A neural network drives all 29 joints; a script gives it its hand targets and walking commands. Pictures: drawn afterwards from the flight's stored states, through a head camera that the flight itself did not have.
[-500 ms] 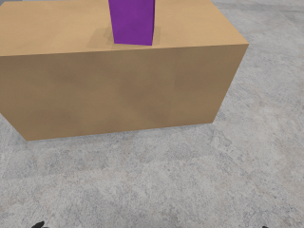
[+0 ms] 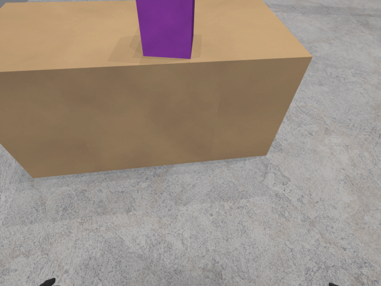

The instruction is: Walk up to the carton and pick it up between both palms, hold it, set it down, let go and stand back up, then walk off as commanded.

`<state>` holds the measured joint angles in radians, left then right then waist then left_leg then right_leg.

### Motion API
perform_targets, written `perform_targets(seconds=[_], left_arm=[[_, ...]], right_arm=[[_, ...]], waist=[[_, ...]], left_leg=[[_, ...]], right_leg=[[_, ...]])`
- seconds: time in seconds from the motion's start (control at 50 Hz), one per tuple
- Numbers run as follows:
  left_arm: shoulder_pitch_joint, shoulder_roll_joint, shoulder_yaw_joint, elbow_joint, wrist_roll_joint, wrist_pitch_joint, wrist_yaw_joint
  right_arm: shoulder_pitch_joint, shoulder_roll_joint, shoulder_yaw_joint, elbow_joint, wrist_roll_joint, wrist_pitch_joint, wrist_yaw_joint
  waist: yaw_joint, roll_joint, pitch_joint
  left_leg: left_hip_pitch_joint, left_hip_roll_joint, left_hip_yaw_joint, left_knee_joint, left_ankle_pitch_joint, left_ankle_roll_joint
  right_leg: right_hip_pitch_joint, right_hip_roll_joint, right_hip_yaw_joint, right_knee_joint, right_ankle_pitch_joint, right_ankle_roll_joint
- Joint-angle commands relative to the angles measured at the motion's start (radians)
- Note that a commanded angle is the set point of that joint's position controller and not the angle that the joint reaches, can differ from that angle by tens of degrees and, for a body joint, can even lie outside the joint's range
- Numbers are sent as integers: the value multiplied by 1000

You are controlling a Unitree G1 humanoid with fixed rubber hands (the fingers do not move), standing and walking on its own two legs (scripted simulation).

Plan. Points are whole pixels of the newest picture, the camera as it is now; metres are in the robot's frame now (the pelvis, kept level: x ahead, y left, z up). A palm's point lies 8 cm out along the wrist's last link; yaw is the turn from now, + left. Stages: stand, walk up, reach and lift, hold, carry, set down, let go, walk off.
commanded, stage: stand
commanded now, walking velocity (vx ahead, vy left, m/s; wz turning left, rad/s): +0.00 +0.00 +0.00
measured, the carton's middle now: (168, 15) +1.07 +0.07 +0.08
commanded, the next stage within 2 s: none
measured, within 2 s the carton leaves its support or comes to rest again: neither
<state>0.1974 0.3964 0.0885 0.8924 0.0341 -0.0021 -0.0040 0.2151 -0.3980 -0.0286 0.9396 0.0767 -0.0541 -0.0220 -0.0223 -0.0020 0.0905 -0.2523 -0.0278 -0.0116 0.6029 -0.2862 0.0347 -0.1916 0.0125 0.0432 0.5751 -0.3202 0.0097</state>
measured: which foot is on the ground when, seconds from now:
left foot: down 0.00-1.00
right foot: down 0.00-1.00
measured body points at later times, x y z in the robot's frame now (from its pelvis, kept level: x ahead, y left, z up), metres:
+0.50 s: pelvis +0.00 +0.00 +0.00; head +0.01 +0.01 +0.45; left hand +0.10 +0.32 -0.11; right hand +0.07 -0.33 -0.11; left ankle +0.03 +0.10 -0.73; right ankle +0.00 -0.13 -0.73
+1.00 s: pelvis +0.00 +0.00 +0.00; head +0.01 +0.01 +0.45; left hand +0.10 +0.32 -0.11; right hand +0.07 -0.33 -0.11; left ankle +0.03 +0.10 -0.73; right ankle +0.00 -0.13 -0.73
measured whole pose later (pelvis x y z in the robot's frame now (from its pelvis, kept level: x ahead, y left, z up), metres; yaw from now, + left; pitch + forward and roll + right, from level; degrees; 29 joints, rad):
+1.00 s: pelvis +0.00 +0.00 +0.00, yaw +0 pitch -4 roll -1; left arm 0.20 0.40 0.09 0.91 0.03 0.00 0.00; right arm 0.21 -0.40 -0.03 0.97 0.08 -0.05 -0.02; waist -0.02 0.00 0.08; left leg -0.22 -0.03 -0.01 0.56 -0.27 0.03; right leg -0.16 0.01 0.04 0.53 -0.30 0.01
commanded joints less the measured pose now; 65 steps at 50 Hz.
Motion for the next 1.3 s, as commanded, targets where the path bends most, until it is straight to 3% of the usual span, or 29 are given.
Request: perform_targets(seconds=[0.0,0.02,0.06,0.08,0.1,0.16,0.2,0.26,0.32,0.36,0.48,0.5,0.54,0.56,0.62,0.64,0.66,0.76,0.84,0.86,0.88,0.94,1.0,1.08,1.1,1.16,1.18,1.2,1.28], left_arm=[[-106,151,-6,-15,-41,-6,3],[-119,155,-3,-25,-44,-3,1],[-122,134,-8,-26,-46,0,-7],[-97,139,-4,-19,-50,4,-3],[-111,140,-6,-20,-47,3,-3],[-79,149,-5,-3,-49,3,-3],[-106,154,-2,-15,-44,4,-6],[-86,160,-2,-5,-48,-6,-7],[-113,138,-10,-7,-43,-5,-2],[-112,151,-8,-11,-42,-5,-3],[-108,139,-10,-6,-44,-3,-5],[-132,157,-5,-13,-38,-8,-5],[-108,146,-9,-7,-44,-2,-6],[-130,147,-10,-16,-40,-5,-8],[-86,145,-8,-5,-41,-3,-8],[-95,153,-6,7,-37,1,-8],[-112,138,-12,-9,-39,-1,-6],[-97,160,-4,6,-45,0,-1],[-96,142,-9,3,-45,2,-3],[-118,137,-11,1,-44,-1,-4],[-96,144,-8,7,-45,-2,-7],[-114,158,-5,10,-33,2,-2],[-122,153,-4,4,-42,-1,-6],[-92,148,-9,13,-41,7,-6],[-117,160,-3,6,-43,6,-5],[-109,141,-11,9,-41,3,-4],[-109,151,-5,19,-42,4,-5],[-69,149,-2,19,-47,3,-5],[-103,149,-10,14,-40,-5,-7]], right_arm=[[-126,-199,-10,9,-104,-23,3],[-147,-205,-8,2,-104,-24,7],[-135,-200,-8,7,-100,-28,5],[-151,-216,-15,11,-106,-31,8],[-141,-212,-11,3,-109,-26,9],[-136,-215,-11,14,-112,-22,5],[-131,-207,-9,13,-107,-26,0],[-131,-222,-17,16,-105,-27,2],[-135,-215,-11,18,-105,-24,3],[-121,-191,-9,15,-100,-22,5],[-154,-217,-12,15,-108,-19,7],[-130,-191,-10,21,-102,-17,8],[-163,-219,-10,13,-108,-18,5],[-144,-205,-8,12,-103,-18,5],[-144,-197,-6,18,-102,-21,5],[-117,-212,-11,20,-108,-19,4],[-155,-226,-14,14,-106,-18,3],[-125,-203,-11,26,-106,-19,6],[-133,-208,-6,22,-104,-24,9],[-114,-194,-6,31,-98,-21,10],[-122,-218,-12,34,-106,-20,5],[-110,-206,-11,34,-98,-17,4],[-105,-199,-3,42,-104,-15,0],[-138,-211,-11,24,-105,-21,4],[-136,-196,-4,21,-101,-20,4],[-119,-197,-3,32,-102,-16,0],[-113,-216,-13,36,-105,-21,0],[-128,-216,-11,23,-111,-20,1],[-131,-185,-2,32,-102,-12,5]], waist=[[31,60,-89],[42,34,-118],[33,66,-85],[51,74,-76],[28,55,-79],[44,97,-57],[33,84,-77],[41,42,-121],[28,63,-68],[30,31,-115],[36,89,-79],[23,47,-85],[45,57,-72],[28,73,-76],[41,52,-48],[20,52,-63],[35,75,-52],[30,74,-83],[42,64,-83],[23,57,-65],[37,89,-93],[11,55,-62],[22,78,-80],[33,84,-66],[36,77,-70],[30,61,-81],[18,95,-47],[44,84,-80],[34,72,-55]], left_leg=[[3,157,-234,-279,158,13],[11,163,-236,-274,143,12],[5,165,-247,-300,122,6],[-12,178,-266,-313,102,7],[-10,173,-256,-313,64,7],[-41,175,-271,-332,67,6],[-9,174,-260,-332,108,-14],[28,174,-253,-293,189,6],[5,155,-214,-275,224,12],[37,167,-236,-285,169,8],[-15,157,-227,-306,108,9],[-10,164,-237,-314,98,7],[-48,162,-241,-311,110,12],[-20,146,-215,-311,104,3],[-24,175,-272,-334,64,11],[-5,171,-258,-341,54,2],[-16,167,-245,-333,83,4],[33,167,-237,-302,206,8],[-7,164,-235,-314,174,4],[13,156,-223,-312,167,-1],[-1,156,-235,-310,152,5],[10,160,-226,-325,116,-3],[28,167,-235,-327,175,3],[3,184,-272,-365,107,-20],[-2,168,-245,-342,101,-3],[11,161,-228,-318,176,-4],[2,162,-233,-342,169,-15],[-10,179,-269,-351,134,-4],[-13,149,-217,-316,168,1]], right_leg=[[71,-85,76,-135,146,-76],[73,-79,74,-128,125,-68],[56,-76,72,-133,120,-70],[72,-69,74,-139,109,-67],[60,-73,76,-136,83,-67],[87,-66,69,-120,93,-61],[76,-70,64,-125,116,-66],[84,-77,56,-127,142,-65],[73,-88,73,-142,166,-66],[77,-84,63,-135,148,-65],[95,-82,73,-151,136,-63],[87,-82,67,-148,114,-65],[108,-85,73,-155,120,-60],[91,-93,75,-170,129,-64],[69,-73,67,-149,97,-60],[81,-73,70,-158,102,-64],[74,-81,62,-158,117,-59],[83,-79,61,-145,155,-59],[106,-84,71,-155,150,-62],[91,-87,69,-166,164,-66],[121,-84,67,-160,155,-63],[80,-86,70,-176,149,-66],[83,-83,59,-157,133,-63],[91,-64,51,-149,101,-54],[102,-78,67,-169,110,-59],[111,-89,70,-170,154,-63],[96,-83,63,-165,158,-62],[129,-74,61,-150,118,-56],[120,-100,77,-185,161,-66]])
